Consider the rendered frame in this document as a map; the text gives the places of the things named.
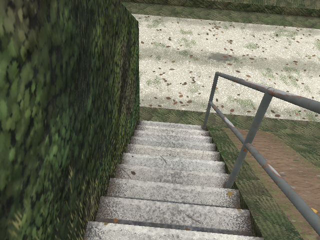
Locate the stairs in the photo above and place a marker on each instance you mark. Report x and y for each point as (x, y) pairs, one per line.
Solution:
(170, 185)

